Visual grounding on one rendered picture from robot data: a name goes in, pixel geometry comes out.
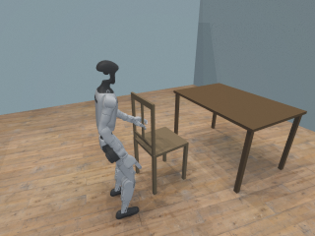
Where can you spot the right robot hand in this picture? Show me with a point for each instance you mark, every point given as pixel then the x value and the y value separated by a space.
pixel 129 161

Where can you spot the chair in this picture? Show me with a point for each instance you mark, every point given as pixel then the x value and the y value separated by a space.
pixel 156 142

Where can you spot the right robot upper arm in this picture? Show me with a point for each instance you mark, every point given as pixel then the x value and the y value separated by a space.
pixel 108 106

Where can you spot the robot right shin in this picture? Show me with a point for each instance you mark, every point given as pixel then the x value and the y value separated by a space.
pixel 127 192

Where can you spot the table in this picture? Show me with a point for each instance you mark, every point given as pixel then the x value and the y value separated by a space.
pixel 247 110

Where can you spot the right robot forearm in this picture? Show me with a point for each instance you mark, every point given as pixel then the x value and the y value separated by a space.
pixel 110 140

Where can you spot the left robot hand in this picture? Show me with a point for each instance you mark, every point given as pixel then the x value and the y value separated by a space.
pixel 138 120

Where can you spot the left robot forearm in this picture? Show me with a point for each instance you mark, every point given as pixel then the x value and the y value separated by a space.
pixel 124 116

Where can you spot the right robot foot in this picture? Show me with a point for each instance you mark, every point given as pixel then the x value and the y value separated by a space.
pixel 130 211

